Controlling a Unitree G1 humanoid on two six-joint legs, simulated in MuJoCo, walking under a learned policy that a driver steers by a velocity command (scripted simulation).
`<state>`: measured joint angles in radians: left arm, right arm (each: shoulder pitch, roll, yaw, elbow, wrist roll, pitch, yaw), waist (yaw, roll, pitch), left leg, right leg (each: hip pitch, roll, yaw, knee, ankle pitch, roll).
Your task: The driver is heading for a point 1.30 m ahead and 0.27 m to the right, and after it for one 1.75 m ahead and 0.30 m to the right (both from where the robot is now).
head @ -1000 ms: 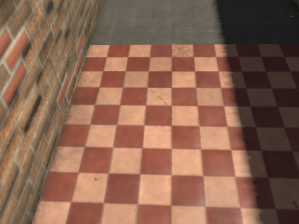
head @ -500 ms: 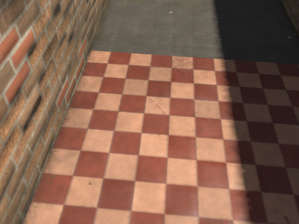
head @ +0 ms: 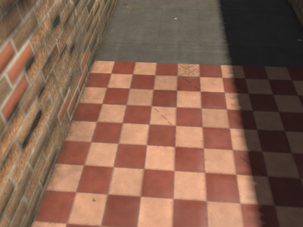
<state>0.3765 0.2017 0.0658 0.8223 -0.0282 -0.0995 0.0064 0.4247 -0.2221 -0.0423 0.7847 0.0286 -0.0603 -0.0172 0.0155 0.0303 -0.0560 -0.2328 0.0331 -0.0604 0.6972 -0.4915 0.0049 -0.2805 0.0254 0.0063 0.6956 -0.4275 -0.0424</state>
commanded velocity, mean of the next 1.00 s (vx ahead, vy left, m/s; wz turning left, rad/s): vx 0.28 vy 0.00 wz -0.34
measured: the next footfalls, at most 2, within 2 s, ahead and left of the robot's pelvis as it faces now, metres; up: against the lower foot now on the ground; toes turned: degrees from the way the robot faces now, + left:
left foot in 0.36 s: +0.35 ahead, +0.17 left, +0.00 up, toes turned -2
right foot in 0.84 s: +0.44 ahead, -0.11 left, +0.00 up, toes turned -22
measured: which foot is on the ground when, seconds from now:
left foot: down 0.00-0.02, up 0.04-0.34, down 0.36-0.84, up 0.86-1.00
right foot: down 0.00-0.36, up 0.38-0.82, down 0.84-1.00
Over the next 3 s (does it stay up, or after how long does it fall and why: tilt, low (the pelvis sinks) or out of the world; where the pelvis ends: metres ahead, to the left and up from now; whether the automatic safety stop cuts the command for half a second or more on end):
stays up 0.56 -0.08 0.02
